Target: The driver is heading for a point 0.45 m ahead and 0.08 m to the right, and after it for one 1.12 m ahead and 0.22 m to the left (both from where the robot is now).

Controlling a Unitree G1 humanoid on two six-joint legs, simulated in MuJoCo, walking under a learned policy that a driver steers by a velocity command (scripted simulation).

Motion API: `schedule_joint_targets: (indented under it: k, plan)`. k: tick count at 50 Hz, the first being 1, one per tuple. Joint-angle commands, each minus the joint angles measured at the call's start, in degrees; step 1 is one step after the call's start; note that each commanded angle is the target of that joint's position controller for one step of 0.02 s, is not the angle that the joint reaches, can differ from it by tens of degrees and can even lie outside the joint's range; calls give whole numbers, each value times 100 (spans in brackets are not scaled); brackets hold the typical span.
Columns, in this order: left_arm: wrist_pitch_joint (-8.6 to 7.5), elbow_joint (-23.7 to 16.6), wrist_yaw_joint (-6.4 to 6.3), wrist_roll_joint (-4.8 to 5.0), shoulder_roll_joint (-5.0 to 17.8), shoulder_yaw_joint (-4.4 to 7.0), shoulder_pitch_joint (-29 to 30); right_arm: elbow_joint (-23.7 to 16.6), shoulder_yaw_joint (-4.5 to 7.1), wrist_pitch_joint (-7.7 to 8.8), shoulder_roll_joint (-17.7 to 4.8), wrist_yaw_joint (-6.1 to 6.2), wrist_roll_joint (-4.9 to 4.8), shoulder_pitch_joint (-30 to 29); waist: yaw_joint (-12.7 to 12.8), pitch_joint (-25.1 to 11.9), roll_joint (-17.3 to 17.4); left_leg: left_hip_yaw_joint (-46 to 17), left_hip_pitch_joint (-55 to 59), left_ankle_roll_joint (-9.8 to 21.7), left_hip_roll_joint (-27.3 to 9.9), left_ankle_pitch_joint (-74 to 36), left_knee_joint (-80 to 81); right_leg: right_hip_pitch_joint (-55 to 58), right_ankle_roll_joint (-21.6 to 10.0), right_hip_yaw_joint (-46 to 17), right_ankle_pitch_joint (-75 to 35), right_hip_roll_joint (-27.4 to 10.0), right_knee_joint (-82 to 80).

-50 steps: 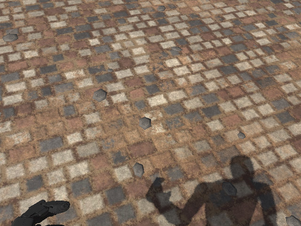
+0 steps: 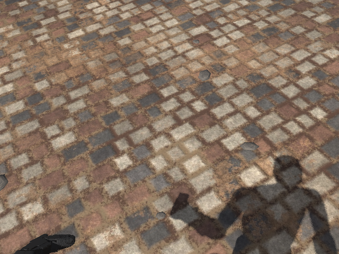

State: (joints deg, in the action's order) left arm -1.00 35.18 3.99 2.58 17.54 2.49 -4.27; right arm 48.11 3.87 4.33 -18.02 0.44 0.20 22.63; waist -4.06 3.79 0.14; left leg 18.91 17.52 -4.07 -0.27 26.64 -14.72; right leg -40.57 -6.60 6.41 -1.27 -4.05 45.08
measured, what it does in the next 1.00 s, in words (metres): walks ahead: right foot, then left foot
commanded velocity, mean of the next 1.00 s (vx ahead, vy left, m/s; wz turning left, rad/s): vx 0.47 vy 0.00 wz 0.09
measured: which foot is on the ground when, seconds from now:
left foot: down 0.00-0.04, up 0.06-0.46, down 0.48-0.98, up 1.00-1.00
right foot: up 0.00-0.02, down 0.04-0.50, up 0.52-0.96, down 0.98-1.00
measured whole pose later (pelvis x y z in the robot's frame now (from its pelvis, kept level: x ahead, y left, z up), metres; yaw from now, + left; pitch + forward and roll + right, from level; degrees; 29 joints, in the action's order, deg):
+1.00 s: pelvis +0.61 -0.09 +0.03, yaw +8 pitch +1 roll +0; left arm -2.7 38.8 -1.1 0.0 16.6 2.9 -3.9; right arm 34.4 5.9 -3.5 -20.0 2.4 -1.7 13.0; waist -2.3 2.8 0.6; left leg -22.1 -18.7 2.1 14.6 12.4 -32.0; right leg -19.8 1.8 -11.1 5.0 4.6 25.3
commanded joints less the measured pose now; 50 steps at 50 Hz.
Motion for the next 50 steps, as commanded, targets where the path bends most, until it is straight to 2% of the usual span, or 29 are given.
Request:
schedule_joint_targets:
  k: [1,2,3,4,5,6,7,8,10,13,15,17,20,22,23,24,25,26,27,28,29,30,32,36,39,42,47,49,50]
  plan:
    - [100,156,-32,76,1171,511,-2143,-755,380,-84,-1602,34,-102,-1006,1726,-777,653,-377,-1648,830,-1481,-8857,-2579,3333,-393,452,924,758,264]
    - [172,533,-146,82,1518,718,-3317,-785,305,-36,-1348,21,-128,-1214,2252,-1148,248,-493,-2870,646,-1101,-7278,-4603,5158,-636,-92,807,740,-198]
    - [217,661,-203,76,1730,726,-3072,-944,-23,182,-173,-42,-1,-1311,1675,-379,-2065,-793,-4722,368,412,57,-7617,5463,-1063,-1383,151,332,-708]
    - [-35,165,-140,-174,1605,495,-2251,-1478,-202,487,112,-109,-161,-387,557,-1730,-2500,-2422,-6414,440,744,741,-8451,6296,-2267,-5305,3062,-815,-2278]
    - [-174,-56,-108,-183,1053,439,-2169,-1553,-120,654,-623,-126,-252,-1169,979,-1501,-1118,-2885,-6452,728,329,71,-7841,5850,-1864,-5920,4227,-1027,-3233]
    - [-330,66,-65,-223,959,416,-2159,-1686,-68,676,-695,-108,-352,-1624,764,-641,-194,-2777,-6481,815,192,-337,-7119,4927,-1610,-5780,4203,-981,-3511]
    - [-441,65,-37,-213,846,377,-1866,-1557,-92,611,-590,-31,-197,-1629,502,-476,611,-2854,-6007,802,-116,-664,-6503,4236,-1364,-5318,3769,-806,-3363]
    - [-481,7,-79,-233,929,394,-1492,-1505,-82,548,-522,-21,-71,-1454,234,-303,485,-2950,-5623,673,-209,-853,-6098,3537,-1387,-4916,3189,-559,-3181]
    - [-475,-34,-195,-189,769,329,-1279,-1441,-22,389,-601,-16,12,-1394,110,-76,333,-2936,-5224,419,-347,-996,-5373,2860,-1317,-4069,2433,-139,-3308]
    - [-435,144,-421,-102,589,253,-1498,-1698,-111,307,-324,8,120,-2237,430,354,302,-2432,-5159,80,-338,-1819,-3728,2306,-1118,-2949,694,227,-3343]
    - [-317,337,-543,-129,401,193,-1570,-1793,-252,359,115,-98,236,-2637,745,339,41,-1869,-4473,71,-155,-3544,-2328,1897,-607,-1862,-603,679,-2913]
    - [-268,650,-547,-172,394,180,-2196,-1850,-258,435,214,-237,193,-2893,1205,87,-211,-1669,-3924,181,56,-5004,-1726,2028,-400,-1861,-332,475,-2997]
    - [-213,976,-556,-196,335,143,-2416,-1947,-134,438,-28,-321,38,-3149,1300,76,-406,-1682,-4334,464,166,-4691,-1150,3094,-217,-1814,-564,208,-2499]
    - [-197,1024,-610,-316,476,185,-2312,-1762,7,457,-312,-354,-25,-2530,933,-310,-497,-1622,-4080,671,437,-4170,-1209,3776,-37,-1735,-2119,16,-1829]
    - [-189,947,-628,-385,634,236,-2024,-1536,92,467,-471,-367,-64,-1728,484,-670,-591,-1601,-3546,761,572,-3940,-1297,3972,88,-1602,-3173,-18,-1116]
    - [-179,769,-630,-428,742,261,-1406,-1221,163,463,-598,-363,-95,-551,-246,-1075,-595,-1684,-2653,844,449,-4294,-1093,3763,301,-1303,-3497,135,252]
    - [-184,512,-619,-603,321,167,-1529,-1090,176,440,-889,-358,-8,136,-186,-1900,603,-2892,-894,1208,-503,-6243,-1720,2486,608,-1001,-186,639,2664]
    - [-192,545,-506,-412,-125,-19,-2884,-1285,144,449,-1099,-395,199,-303,545,-2843,1867,-6156,1050,2698,-2183,-6513,-1530,407,1175,-1378,3967,1382,4615]
    - [-173,554,-442,-300,479,16,-2679,-1510,240,327,-963,-361,92,-576,170,-3304,1012,-6746,984,2718,-2084,-4343,-983,169,1097,-1899,3264,1038,4972]
    - [-145,289,-435,-265,813,116,-1677,-1675,176,175,-705,-275,-6,-997,54,-2516,266,-6066,-7,2344,-1687,-2854,-751,84,964,-1829,2828,808,4571]
    - [-127,105,-468,-347,796,137,-1069,-1696,113,41,-590,-223,-59,-1237,189,-1610,-517,-5577,-1302,2076,-1298,-2224,-436,56,888,-1618,2637,741,4055]
    - [-82,-26,-511,-407,708,132,-869,-1710,120,-19,-691,-178,-52,-1320,368,-1172,-571,-5435,-2139,2023,-1089,-2140,-251,157,873,-1595,2521,690,3632]
    - [-26,-32,-547,-429,506,113,-1025,-1685,128,-92,-646,-157,-14,-1421,648,-771,-106,-4892,-3092,1824,-556,-2537,-79,640,869,-1572,2475,584,2600]
    - [-55,-24,-668,-460,268,68,-800,-1534,247,-256,-892,-11,-83,-1129,604,-1228,119,-4598,-3268,1763,-392,-4209,-439,948,1128,-1487,2167,764,1219]
    - [17,-60,-665,-375,373,112,-398,-1594,300,-497,-994,140,-220,-1183,504,-1231,371,-4760,-3359,1405,-173,-2466,-373,971,1186,-1638,1491,860,631]
    - [-38,-137,-625,-314,371,124,79,-1605,311,-651,-924,224,-199,-1076,308,-916,738,-4996,-3365,1276,13,-1212,-282,1090,1171,-1728,1302,946,-87]
    - [-276,-104,-512,-230,531,230,291,-1704,379,-736,-879,225,-160,-997,225,-813,1096,-5592,-2925,1178,24,-1624,-656,1938,1037,-1827,1354,988,-1626]
    - [-314,26,-502,-212,664,310,5,-1764,310,-739,-666,187,-232,-1031,380,-943,780,-5422,-3221,917,352,-788,-1334,2980,765,-1879,477,426,-2773]
    - [-248,-46,-537,-290,853,338,72,-1676,206,-756,-314,163,-197,-520,102,-1351,-134,-4656,-3810,677,787,735,-2466,3895,254,-2662,-19,-697,-2616]
Keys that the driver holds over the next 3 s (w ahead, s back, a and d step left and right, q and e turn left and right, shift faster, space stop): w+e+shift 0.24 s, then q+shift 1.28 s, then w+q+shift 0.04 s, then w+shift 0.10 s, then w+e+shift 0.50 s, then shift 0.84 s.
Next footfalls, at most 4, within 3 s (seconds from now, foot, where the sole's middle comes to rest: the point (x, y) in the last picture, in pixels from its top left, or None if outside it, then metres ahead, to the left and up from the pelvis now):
0.04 right None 0.25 -0.05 -0.74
0.48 left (181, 202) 0.69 -0.01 -0.74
0.98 right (222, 186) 0.75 -0.19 -0.74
1.50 left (172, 224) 0.60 0.03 -0.74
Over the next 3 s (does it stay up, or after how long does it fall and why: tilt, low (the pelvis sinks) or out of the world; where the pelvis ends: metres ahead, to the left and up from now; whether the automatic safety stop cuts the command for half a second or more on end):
stays up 1.30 0.23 0.03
